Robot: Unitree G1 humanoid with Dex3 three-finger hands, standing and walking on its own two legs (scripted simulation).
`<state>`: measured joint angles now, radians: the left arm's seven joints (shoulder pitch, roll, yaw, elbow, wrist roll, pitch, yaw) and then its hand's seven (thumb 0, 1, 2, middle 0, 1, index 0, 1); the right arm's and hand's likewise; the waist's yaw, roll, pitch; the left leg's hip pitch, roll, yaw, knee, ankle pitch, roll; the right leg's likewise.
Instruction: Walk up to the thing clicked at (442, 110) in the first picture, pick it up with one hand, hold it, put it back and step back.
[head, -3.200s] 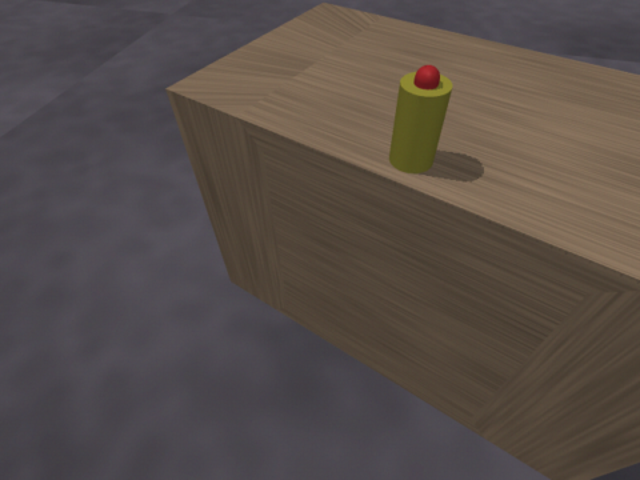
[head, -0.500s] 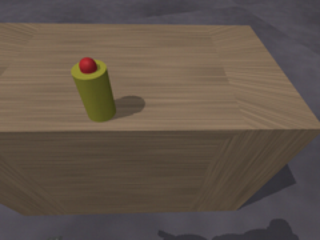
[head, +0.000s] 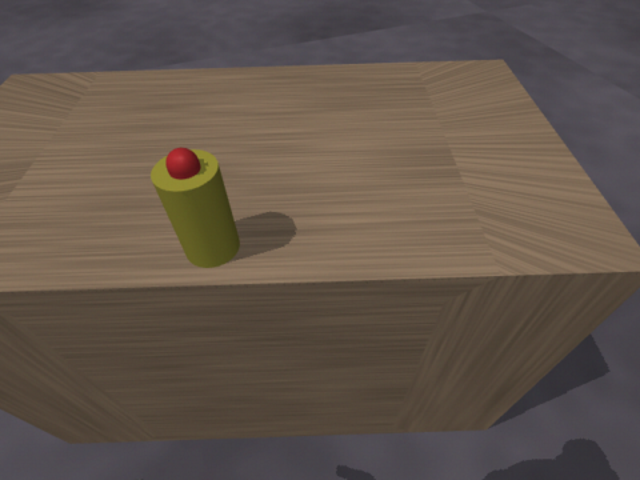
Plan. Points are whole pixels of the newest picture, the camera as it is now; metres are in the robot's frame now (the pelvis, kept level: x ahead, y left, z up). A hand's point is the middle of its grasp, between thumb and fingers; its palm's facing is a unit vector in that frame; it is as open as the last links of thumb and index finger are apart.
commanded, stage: walk up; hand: left
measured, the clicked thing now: (197, 204) +0.44 +0.19 +0.11
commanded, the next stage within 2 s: stand in 1.00 s
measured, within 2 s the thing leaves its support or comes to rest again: neither
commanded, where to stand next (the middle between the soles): +0.06 +0.01 m, yaw +2 degrees
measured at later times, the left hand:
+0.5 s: hand out of the picture +0.10 +0.26 -0.15, palm faces +0.00 -0.94 -0.33, open 7.4 cm
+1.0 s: hand out of the picture +0.10 +0.26 -0.15, palm faces +0.01 -0.94 -0.33, open 7.4 cm
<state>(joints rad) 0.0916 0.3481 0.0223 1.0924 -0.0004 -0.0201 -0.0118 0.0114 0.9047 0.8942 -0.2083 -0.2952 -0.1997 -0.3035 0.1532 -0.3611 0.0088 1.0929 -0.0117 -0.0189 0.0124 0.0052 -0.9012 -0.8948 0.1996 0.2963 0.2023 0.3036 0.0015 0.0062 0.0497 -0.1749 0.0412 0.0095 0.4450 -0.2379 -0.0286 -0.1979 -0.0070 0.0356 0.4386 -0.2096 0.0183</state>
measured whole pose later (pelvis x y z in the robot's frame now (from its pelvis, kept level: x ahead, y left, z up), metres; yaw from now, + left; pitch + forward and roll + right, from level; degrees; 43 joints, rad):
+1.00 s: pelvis +0.02 +0.01 +0.01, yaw +1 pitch -2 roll +0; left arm 0.08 0.34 0.02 1.15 0.01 -0.01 0.00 0.01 0.91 0.89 -0.21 -0.30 -0.20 -0.30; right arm 0.10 -0.35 -0.01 1.14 -0.01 -0.01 0.01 0.00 -0.90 -0.89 0.20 0.30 0.20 0.30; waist 0.00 0.00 0.04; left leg -0.10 0.03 0.00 0.33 -0.20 -0.02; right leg -0.11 -0.02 0.03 0.33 -0.18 0.03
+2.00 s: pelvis +0.01 +0.00 +0.01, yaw +1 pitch -2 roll +0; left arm 0.12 0.36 0.00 1.12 0.01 -0.01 0.00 0.01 0.91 0.89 -0.21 -0.30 -0.20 -0.30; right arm 0.12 -0.35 0.00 1.13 -0.01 0.00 0.01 0.00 -0.90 -0.89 0.20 0.30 0.20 0.30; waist 0.00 0.00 0.05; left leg -0.10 0.03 0.00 0.32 -0.18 -0.03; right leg -0.13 -0.02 0.02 0.33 -0.17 0.02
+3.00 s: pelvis +0.01 +0.00 +0.01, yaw +1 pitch -2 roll +0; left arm 0.12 0.36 0.00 1.12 0.01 -0.01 0.00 0.01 0.90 0.89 -0.21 -0.30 -0.20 -0.30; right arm 0.11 -0.35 0.00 1.12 -0.01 0.00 0.01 0.00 -0.90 -0.89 0.20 0.30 0.20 0.30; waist 0.00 0.00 0.05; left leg -0.10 0.03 0.00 0.32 -0.19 -0.03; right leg -0.12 -0.02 0.02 0.33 -0.18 0.02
